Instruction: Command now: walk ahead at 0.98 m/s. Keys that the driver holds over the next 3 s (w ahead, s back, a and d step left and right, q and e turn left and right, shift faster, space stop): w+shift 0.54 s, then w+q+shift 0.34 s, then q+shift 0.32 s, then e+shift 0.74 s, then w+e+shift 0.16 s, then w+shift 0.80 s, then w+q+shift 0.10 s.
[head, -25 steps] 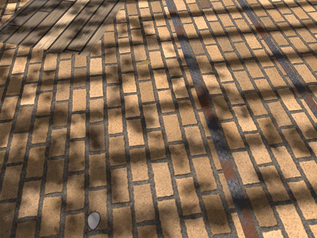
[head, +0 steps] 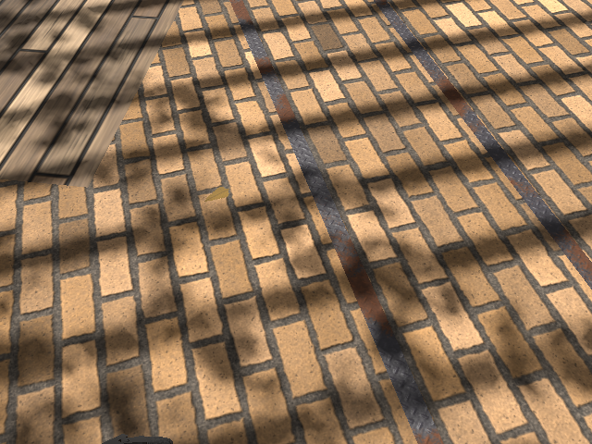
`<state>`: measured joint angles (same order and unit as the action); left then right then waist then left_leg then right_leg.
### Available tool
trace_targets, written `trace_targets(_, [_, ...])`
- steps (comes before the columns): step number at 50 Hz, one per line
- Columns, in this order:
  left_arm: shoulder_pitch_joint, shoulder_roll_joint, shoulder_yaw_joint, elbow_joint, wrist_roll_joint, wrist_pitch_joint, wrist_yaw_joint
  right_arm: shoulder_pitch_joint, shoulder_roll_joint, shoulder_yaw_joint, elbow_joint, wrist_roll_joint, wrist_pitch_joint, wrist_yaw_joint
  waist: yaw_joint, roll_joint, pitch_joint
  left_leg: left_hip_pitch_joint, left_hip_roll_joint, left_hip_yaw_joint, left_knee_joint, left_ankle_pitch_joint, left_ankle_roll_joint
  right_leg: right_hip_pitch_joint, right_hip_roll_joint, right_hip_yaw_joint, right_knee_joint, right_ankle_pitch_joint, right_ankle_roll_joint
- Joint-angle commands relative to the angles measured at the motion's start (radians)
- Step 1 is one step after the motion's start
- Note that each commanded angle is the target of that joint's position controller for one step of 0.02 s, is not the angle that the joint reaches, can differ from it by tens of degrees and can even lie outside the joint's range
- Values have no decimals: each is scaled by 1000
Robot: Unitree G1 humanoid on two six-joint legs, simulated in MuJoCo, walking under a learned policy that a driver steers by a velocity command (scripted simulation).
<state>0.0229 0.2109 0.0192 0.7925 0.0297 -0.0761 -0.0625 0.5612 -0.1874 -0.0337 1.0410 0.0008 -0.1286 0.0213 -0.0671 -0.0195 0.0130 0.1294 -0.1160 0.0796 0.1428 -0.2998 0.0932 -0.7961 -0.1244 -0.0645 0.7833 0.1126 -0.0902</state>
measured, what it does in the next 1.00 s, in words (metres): walks ahead, turning left: right foot, then left foot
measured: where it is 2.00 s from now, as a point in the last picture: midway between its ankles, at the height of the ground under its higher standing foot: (239, 193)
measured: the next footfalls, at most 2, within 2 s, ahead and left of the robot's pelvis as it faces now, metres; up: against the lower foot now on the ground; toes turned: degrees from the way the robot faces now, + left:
right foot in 0.14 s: +0.36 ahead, -0.08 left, +0.00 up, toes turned -3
left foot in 0.60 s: +0.81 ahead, +0.08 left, +0.00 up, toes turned +5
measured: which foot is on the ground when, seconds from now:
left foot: down 0.00-0.16, up 0.18-0.58, down 0.60-1.00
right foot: up 0.00-0.12, down 0.14-0.62, up 0.64-1.00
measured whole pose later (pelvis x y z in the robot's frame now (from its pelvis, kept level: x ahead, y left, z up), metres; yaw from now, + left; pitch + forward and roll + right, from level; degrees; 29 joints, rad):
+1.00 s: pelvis +0.98 +0.04 -0.01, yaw +17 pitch +2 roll +0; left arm -0.11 0.24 -0.03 0.64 0.04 -0.10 -0.02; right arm 0.53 -0.26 -0.07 0.95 0.01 -0.08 0.01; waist -0.16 -0.02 0.05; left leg 0.11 -0.13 -0.22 0.33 -0.41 0.12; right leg -0.63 -0.04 0.05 0.50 0.10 0.00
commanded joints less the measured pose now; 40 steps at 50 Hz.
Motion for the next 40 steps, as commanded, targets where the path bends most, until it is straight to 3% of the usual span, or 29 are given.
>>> trace_targets(1, [-126,31,-10,-79,-14,-10,-2,-14,-143,-12,-56,6,-26,-13,34,44,161,-199,254,-69,-165,687,54,225,70,-73,-181,100,-26])
trace_targets(3, [-117,67,0,-81,-10,-11,11,3,-178,-12,-48,-6,-18,-23,49,82,95,-20,274,-43,-43,1088,34,269,145,-108,-229,9,-50])
trace_targets(4, [-67,90,8,-72,-10,-11,19,2,-202,-17,-43,-18,-7,-33,83,118,44,45,291,-40,62,1269,25,319,183,-110,-230,-71,-60])
trace_targets(6, [246,162,41,16,-12,-10,45,-39,-248,-31,-42,-46,24,-53,233,161,-126,49,317,-35,466,1355,27,611,215,-69,-252,-207,-94])
trace_targets(7, [437,204,63,71,1,-6,63,-88,-242,-33,-55,-47,30,-53,325,143,-204,-110,286,-21,753,1154,34,849,149,-11,-264,-276,-121])
trace_targets(8, [536,286,88,87,30,-3,78,-65,-112,-8,-95,-31,22,-34,284,-52,-301,-449,162,-22,1158,464,35,1119,-110,316,-232,-564,-177])
trace_targets(9, [490,278,94,91,30,-3,56,25,-67,0,-119,29,1,-14,181,-253,-399,-770,18,-156,1413,-147,22,1276,-275,879,-445,-717,-287])
trace_targets(10, [391,207,88,91,12,-8,42,-116,-139,-10,-149,19,-3,-27,172,-94,-231,-876,112,-185,1381,-32,54,1155,-210,771,-514,-710,-236])
trace_targets(11, [343,143,73,99,5,-19,37,-206,-142,-10,-172,12,-6,-24,154,4,-112,-871,147,-171,1319,43,56,988,-185,619,-540,-593,-214])
trace_targets(12, [312,97,63,110,13,-27,36,-235,-118,-5,-177,-1,0,-18,112,78,-43,-829,181,-174,1255,60,53,848,-145,518,-568,-507,-185])
trace_targets(14, [318,57,42,143,4,-41,46,-214,-64,8,-189,-38,31,7,35,35,11,-754,222,-175,1173,61,26,663,-80,389,-620,-475,-141])
trace_targets(15, [336,57,40,157,-7,-50,48,-236,-54,12,-200,-45,43,16,24,19,45,-770,241,-163,1143,58,10,624,-61,353,-648,-454,-136])
trace_targets(16, [352,72,41,168,-18,-58,48,-282,-52,15,-222,-50,50,23,21,11,80,-812,259,-144,1107,75,-6,596,-51,313,-677,-423,-135])
trace_targets(18, [381,99,42,168,-22,-69,42,-422,-73,21,-281,-51,53,31,41,13,134,-865,272,-82,964,185,-25,558,-8,217,-730,-274,-128])
trace_targets(20, [411,89,37,172,-31,-76,34,-536,-78,30,-320,-45,45,37,65,29,162,-803,249,-18,750,339,-29,529,56,113,-740,-46,-100])
trace_targets(21, [421,112,40,171,-36,-82,36,-572,-62,40,-339,-38,39,44,72,7,156,-713,234,2,626,419,-20,503,53,96,-764,10,-88])
trace_targets(23, [475,144,42,188,-45,-89,41,-638,-73,43,-353,-23,37,47,100,5,158,-637,195,40,503,525,1,586,17,85,-824,169,-76])
trace_targets(26, [508,188,42,201,-30,-77,54,-641,-127,30,-357,-28,36,31,89,-41,92,-619,115,76,407,452,37,865,-18,41,-708,617,-52])
trace_targets(27, [509,212,45,204,-18,-66,63,-595,-148,21,-348,-32,37,22,57,-81,39,-568,79,75,405,371,48,930,-39,37,-605,787,-44])
trace_targets(28, [489,241,53,204,0,-51,75,-471,-181,6,-315,-28,38,12,-11,-116,-39,-469,47,68,406,292,64,974,-57,19,-449,889,-37])
trace_targets(29, [459,256,60,201,13,-33,87,-275,-217,-12,-249,-26,42,-1,-99,-127,-135,-296,25,66,410,230,83,958,-64,-7,-216,911,-31])
trace_targets(30, [418,254,62,190,18,-21,93,-76,-255,-35,-186,-32,50,-17,-196,-110,-211,-91,65,29,400,163,111,838,-33,-30,83,767,-24])
trace_targets(31, [413,157,44,161,29,-29,86,51,-332,-59,-158,-38,58,-31,-185,57,-282,109,261,-220,471,-18,135,595,57,-21,475,106,-29])
trace_targets(32, [566,51,20,118,-41,-54,50,-32,-364,-74,-157,-48,63,-17,-6,408,-393,367,462,-896,213,-193,322,154,223,90,790,-581,25])
trace_targets(33, [425,136,26,95,-28,-64,61,-131,-282,-72,-175,-36,64,-1,-30,166,-264,296,411,-874,125,-183,292,17,138,146,768,-465,-6])
trace_targets(34, [300,151,26,57,-18,-74,61,-170,-229,-62,-169,-26,57,2,-23,46,-142,141,376,-716,120,-61,260,16,93,148,683,-379,-8])
trace_targets(35, [260,127,18,37,-3,-77,61,-182,-189,-56,-149,-28,53,3,19,-41,-69,-12,335,-622,102,48,234,69,61,141,599,-362,1])
trace_targets(37, [230,91,5,-2,35,-46,47,-187,-155,-41,-130,-20,44,-13,91,-32,-2,-226,256,-512,68,111,216,157,28,140,493,-392,43])
trace_targets(40, [121,89,-6,-76,46,-13,31,-159,-188,-46,-134,2,22,-17,101,6,78,-385,217,-461,-12,119,233,139,2,95,309,-403,105])
Over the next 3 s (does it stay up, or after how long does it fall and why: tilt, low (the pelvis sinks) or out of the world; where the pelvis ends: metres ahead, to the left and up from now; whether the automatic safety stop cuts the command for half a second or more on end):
stays up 1.80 -0.04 0.00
